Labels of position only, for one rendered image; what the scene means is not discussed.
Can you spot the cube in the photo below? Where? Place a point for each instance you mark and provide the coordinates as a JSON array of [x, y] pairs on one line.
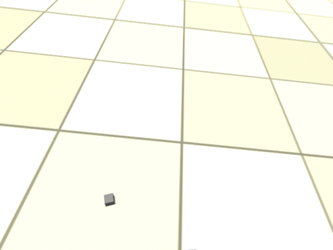
[[109, 199]]

